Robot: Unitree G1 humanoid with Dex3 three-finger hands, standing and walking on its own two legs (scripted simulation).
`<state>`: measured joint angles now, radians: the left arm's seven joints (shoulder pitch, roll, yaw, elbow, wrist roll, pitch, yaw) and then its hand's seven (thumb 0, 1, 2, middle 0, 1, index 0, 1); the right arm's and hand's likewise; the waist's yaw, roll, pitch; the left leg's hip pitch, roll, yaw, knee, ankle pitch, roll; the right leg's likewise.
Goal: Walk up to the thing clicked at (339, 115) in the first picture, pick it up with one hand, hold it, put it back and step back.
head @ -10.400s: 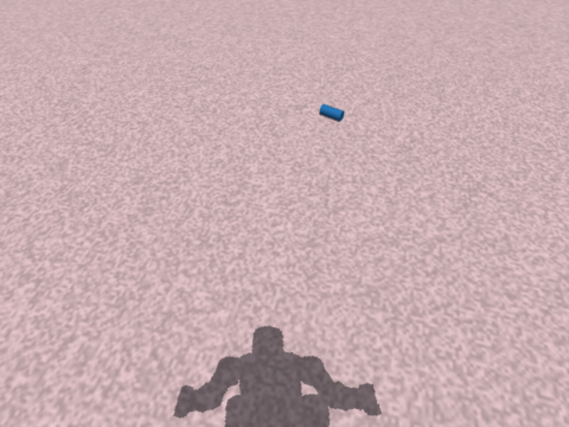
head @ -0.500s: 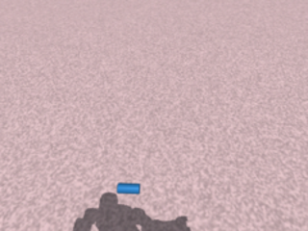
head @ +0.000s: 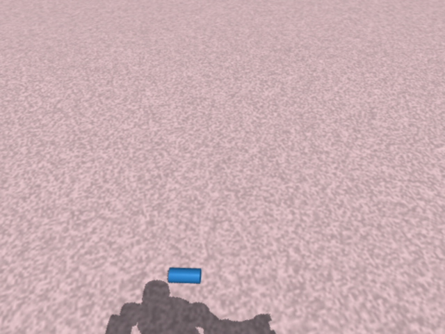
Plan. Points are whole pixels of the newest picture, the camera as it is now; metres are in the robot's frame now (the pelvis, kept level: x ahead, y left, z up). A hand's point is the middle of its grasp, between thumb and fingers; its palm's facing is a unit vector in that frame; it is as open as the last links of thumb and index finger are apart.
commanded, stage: stand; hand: left
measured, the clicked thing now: (185, 275) +0.47 +0.18 -0.75
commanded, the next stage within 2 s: walk up in 0.72 s
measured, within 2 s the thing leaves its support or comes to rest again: neither
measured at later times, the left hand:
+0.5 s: hand out of the picture +0.07 +0.26 -0.16, palm faces -0.03 -0.94 -0.35, open 7.3 cm
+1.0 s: hand out of the picture +0.09 +0.26 -0.16, palm faces -0.02 -0.94 -0.34, open 7.3 cm
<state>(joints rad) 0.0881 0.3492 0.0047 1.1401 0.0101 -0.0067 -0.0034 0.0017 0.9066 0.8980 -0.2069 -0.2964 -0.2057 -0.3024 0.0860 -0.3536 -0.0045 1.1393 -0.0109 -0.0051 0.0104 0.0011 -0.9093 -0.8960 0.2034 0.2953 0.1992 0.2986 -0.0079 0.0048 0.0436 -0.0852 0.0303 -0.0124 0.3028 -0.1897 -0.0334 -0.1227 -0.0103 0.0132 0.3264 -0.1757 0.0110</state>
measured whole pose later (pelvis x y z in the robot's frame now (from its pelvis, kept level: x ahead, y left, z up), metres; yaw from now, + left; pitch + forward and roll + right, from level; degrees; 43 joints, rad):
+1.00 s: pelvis +0.02 +0.00 +0.00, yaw -1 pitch -2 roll +0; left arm 0.13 0.35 0.02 1.12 0.02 -0.01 -0.01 0.00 0.91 0.90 -0.21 -0.30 -0.21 -0.30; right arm 0.14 -0.35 -0.02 1.10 -0.02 -0.01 0.01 0.00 -0.91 -0.90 0.20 0.30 0.20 0.30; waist 0.00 0.00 0.03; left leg -0.07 0.03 0.00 0.34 -0.24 -0.02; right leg -0.11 -0.01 0.03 0.35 -0.22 0.01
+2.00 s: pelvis +0.02 +0.00 +0.00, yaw -2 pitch -3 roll +0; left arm 0.13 0.34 0.02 1.10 0.01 0.00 0.00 0.00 0.91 0.90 -0.21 -0.30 -0.21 -0.30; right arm 0.14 -0.35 -0.02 1.08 -0.01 0.00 0.01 0.00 -0.91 -0.90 0.20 0.30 0.20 0.30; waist -0.01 0.00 0.05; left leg -0.05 0.04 0.02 0.35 -0.25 -0.03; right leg -0.11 0.00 0.05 0.37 -0.22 0.01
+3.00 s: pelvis -0.01 +0.01 +0.00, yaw -1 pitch -2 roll +0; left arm 0.14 0.36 -0.01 1.12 0.01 -0.01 0.00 0.00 0.91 0.90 -0.21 -0.30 -0.21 -0.30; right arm 0.14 -0.35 -0.01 1.13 -0.01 0.00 0.02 0.00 -0.91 -0.90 0.20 0.30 0.20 0.30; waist -0.01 0.00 0.05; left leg -0.09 0.02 0.01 0.32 -0.18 -0.02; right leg -0.13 -0.02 0.04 0.33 -0.15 0.02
